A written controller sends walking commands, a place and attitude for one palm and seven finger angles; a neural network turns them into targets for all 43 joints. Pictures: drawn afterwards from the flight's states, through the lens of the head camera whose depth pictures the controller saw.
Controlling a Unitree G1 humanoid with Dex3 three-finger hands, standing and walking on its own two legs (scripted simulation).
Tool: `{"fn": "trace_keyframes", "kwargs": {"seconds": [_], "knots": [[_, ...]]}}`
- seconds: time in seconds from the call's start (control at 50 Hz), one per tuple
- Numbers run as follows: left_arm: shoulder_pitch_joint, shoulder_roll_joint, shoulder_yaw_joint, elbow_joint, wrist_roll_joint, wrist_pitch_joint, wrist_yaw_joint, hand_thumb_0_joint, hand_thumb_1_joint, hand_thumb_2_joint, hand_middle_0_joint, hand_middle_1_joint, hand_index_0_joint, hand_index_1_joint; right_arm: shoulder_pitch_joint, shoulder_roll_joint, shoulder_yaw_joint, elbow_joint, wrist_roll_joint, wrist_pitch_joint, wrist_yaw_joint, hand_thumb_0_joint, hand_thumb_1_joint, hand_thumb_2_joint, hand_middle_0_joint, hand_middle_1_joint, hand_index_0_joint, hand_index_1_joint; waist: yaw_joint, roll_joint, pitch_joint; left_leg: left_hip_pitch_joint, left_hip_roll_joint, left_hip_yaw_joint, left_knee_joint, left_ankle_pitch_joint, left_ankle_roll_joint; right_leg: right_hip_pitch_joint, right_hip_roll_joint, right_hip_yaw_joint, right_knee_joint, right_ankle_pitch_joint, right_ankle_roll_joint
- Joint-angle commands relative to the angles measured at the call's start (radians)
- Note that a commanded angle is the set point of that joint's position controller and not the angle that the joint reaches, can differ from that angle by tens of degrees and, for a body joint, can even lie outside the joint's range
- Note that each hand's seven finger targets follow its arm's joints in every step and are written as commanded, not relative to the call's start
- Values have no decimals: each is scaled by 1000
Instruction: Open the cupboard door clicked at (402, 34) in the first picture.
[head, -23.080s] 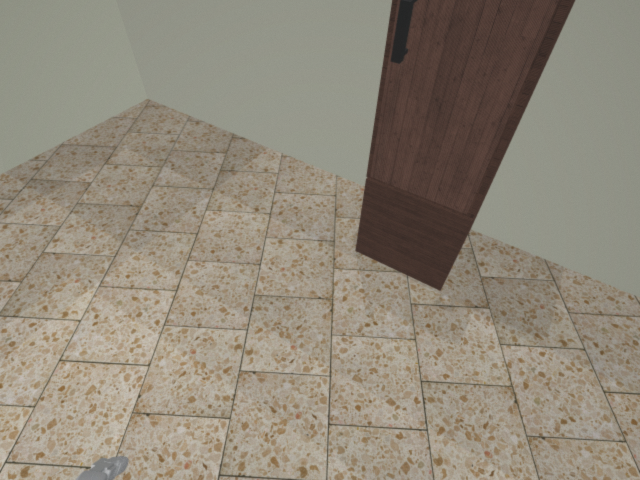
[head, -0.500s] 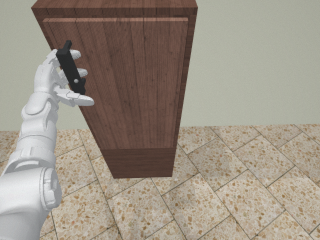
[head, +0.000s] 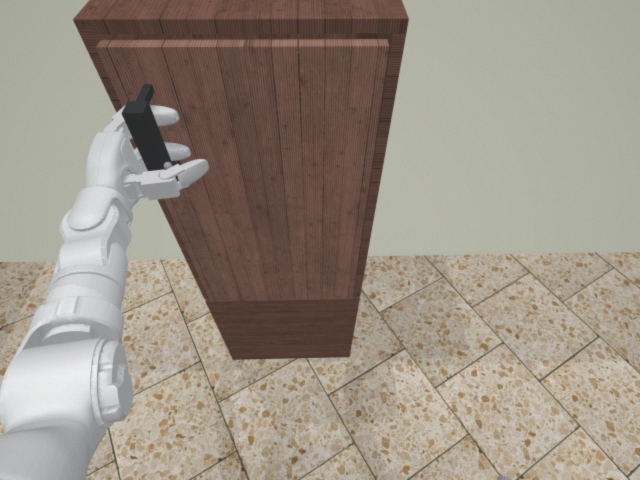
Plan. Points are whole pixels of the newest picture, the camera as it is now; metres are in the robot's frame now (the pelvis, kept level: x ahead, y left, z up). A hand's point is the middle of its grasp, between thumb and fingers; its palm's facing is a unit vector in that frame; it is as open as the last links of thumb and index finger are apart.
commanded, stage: close the thumb around the handle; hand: left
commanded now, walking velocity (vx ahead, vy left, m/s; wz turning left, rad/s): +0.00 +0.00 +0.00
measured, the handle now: (158, 142) +0.51 +0.21 +0.15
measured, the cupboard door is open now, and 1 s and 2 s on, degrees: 0 22 46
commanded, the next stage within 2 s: pull the door open along its arc in 0.30 s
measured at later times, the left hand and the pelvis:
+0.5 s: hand (168, 166) +0.46 +0.18 +0.15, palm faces +0.02 -1.00 +0.00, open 5.7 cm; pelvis +0.00 -0.01 +0.00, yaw +0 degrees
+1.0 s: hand (184, 235) +0.35 +0.14 +0.15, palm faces +0.15 -0.99 +0.09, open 6.4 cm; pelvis +0.01 -0.01 +0.01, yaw -2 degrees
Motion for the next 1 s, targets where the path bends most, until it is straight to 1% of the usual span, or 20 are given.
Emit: {"fn": "trace_keyframes", "kwargs": {"seconds": [0.0, 0.08, 0.14, 0.18, 0.22, 0.26, 0.3, 0.32, 0.36, 0.4, 0.48, 0.5, 0.56, 0.64, 0.7, 0.82, 0.84, 0.86, 0.9, 0.98], "knots": [[-456, 221, 30, -267, -22, -83, 8, 0, 676, 804, -384, -1326, -384, -1326, 49, -150, -59, -103, -3, -38, -6, 0, -900, -900, 200, 300, 200, 300, 3, -10, -360, 138, 18, -56, -63, 403, -4, 225, 14, 18, -19, 334, -17], [-463, 205, 15, -256, -10, -67, 13, 0, 900, 900, -400, -1350, -400, -1350, 41, -146, -58, -98, -1, -32, -6, 0, -900, -900, 200, 300, 200, 300, -4, 11, -318, 119, 15, -49, -73, 364, -4, 214, 10, 20, -27, 320, -16], [-468, 240, 38, -249, 1, -63, 15, 0, 900, 900, -400, -1350, -400, -1350, 44, -147, -58, -95, -2, -28, -9, 0, -900, -900, 200, 300, 200, 300, 0, 18, -324, 119, 12, -51, -73, 358, -2, 221, 10, 20, -26, 317, -19], [-475, 238, 36, -253, -2, -60, 12, 0, 900, 900, -400, -1350, -400, -1350, 42, -146, -57, -96, -2, -26, -11, 0, -900, -900, 200, 300, 200, 300, -4, 8, -333, 119, 10, -48, -73, 358, 0, 233, 9, 22, -29, 330, -18], [-479, 207, 9, -281, -11, -62, 5, 0, 900, 900, -400, -1350, -400, -1350, 37, -142, -56, -100, -1, -28, -10, 0, -900, -900, 200, 300, 200, 300, -6, 42, -347, 141, 10, -47, -68, 386, -1, 229, 9, 23, -28, 345, -18], [-442, 240, 49, -252, -18, -57, 5, 0, 900, 900, -400, -1350, -400, -1350, 40, -146, -56, -99, -3, -25, -11, 0, -900, -900, 200, 300, 200, 300, 7, 3, -348, 121, 10, -46, -70, 369, -1, 248, 10, 23, -28, 343, -18], [-454, 242, 40, -242, -14, -56, 8, 0, 900, 900, -400, -1350, -400, -1350, 40, -148, -55, -100, -1, -22, -14, 0, -900, -900, 200, 300, 200, 300, -4, -24, -329, 105, 10, -43, -73, 348, 5, 248, 9, 22, -31, 337, -16], [-474, 229, 26, -239, -15, -56, 3, 0, 900, 900, -400, -1350, -400, -1350, 32, -146, -53, -100, -1, -23, -14, 0, -900, -900, 200, 300, 200, 300, -9, -1, -316, 97, 7, -38, -76, 323, 5, 240, 6, 27, -37, 324, -14], [-481, 277, 58, -214, -7, -58, 1, 0, 900, 900, -400, -1350, -400, -1350, 37, -150, -53, -96, 0, -21, -18, 0, -900, -900, 200, 300, 200, 300, -4, -4, -308, 76, 6, -40, -80, 299, 5, 248, 5, 30, -35, 310, -15], [-465, 225, 21, -249, -10, -64, -4, 0, 900, 900, -400, -1350, -400, -1350, 33, -145, -56, -108, 0, -22, -16, 0, -900, -900, 200, 300, 200, 300, -3, 10, -342, 110, 5, -40, -73, 336, 6, 251, 6, 26, -30, 329, -18], [-371, 225, 38, -319, -21, -65, -6, 0, 900, 900, -400, -1350, -400, -1350, 18, -140, -57, -122, 0, -25, -10, 0, -900, -900, 200, 300, 200, 300, 29, 51, -390, 145, 8, -39, -71, 405, -2, 277, 7, 27, -23, 373, -21], [-334, 224, 35, -336, -26, -68, -7, 0, 900, 900, -400, -1350, -400, -1350, 17, -142, -58, -127, 0, -25, -8, 0, -900, -900, 200, 300, 200, 300, 31, 9, -395, 140, 9, -38, -69, 415, 2, 297, 8, 26, -22, 385, -19], [-223, 206, 45, -401, -43, -53, -12, 0, 900, 900, -400, -1350, -400, -1350, -13, -139, -59, -151, 5, -26, -3, 0, -900, -900, 200, 300, 200, 300, 56, -14, -366, 126, 12, -30, -86, 413, 4, 329, 8, 26, -27, 403, -20], [-71, 203, 63, -574, -58, -32, -13, 0, 900, 900, -400, -1350, -400, -1350, -62, -130, -60, -185, 10, -30, 1, 0, -900, -900, 200, 300, 200, 300, 91, 12, -368, 152, 14, -24, -103, 464, 3, 378, 2, 29, -30, 438, -22], [83, 199, 86, -654, -74, 8, -11, 0, 900, 900, -400, -1350, -400, -1350, -98, -127, -59, -204, 13, -28, 2, 0, -900, -900, 200, 300, 200, 300, 108, -28, -329, 143, 15, -11, -117, 449, 6, 406, -2, 27, -41, 448, -19], [333, 144, 92, -896, -94, 100, 11, 0, 900, 900, -400, -1350, -400, -1350, -196, -102, -49, -246, 18, -33, 2, 0, -900, -900, 200, 300, 200, 300, 134, -12, -250, 155, 10, 0, -155, 390, 0, 427, -9, 25, -65, 421, -16], [335, 113, 193, -973, -134, 131, 143, 0, 900, 900, -400, -1350, -400, -1350, -244, -61, -46, -253, 22, -38, 8, 0, -900, -900, 200, 300, 200, 300, 206, -37, -232, 120, 4, -6, -159, 367, -12, 413, -6, 11, -81, 352, -12], [383, 20, 111, -1024, -118, 157, 199, 0, 900, 900, -400, -1350, -400, -1350, -259, -61, -46, -246, 12, -42, 14, 0, -900, -900, 200, 300, 200, 300, 181, -4, -221, 144, 4, 1, -170, 353, -17, 408, -6, 14, -91, 331, -11], [477, -51, 81, -1099, -110, 184, 289, 0, 900, 900, -400, -1350, -400, -1350, -273, -53, -46, -235, 8, -44, 24, 0, -900, -900, 200, 300, 200, 300, 176, -63, -186, 141, 9, -8, -170, 352, -23, 401, -2, 4, -99, 313, -9], [548, -150, -19, -1295, -27, 252, 452, 0, 900, 900, -400, -1350, -400, -1350, -300, -30, -47, -227, -14, -19, 35, 0, -900, -900, 200, 300, 200, 300, 167, -39, -223, 184, 8, 2, -163, 401, -23, 438, -10, 15, -95, 376, -5]]}}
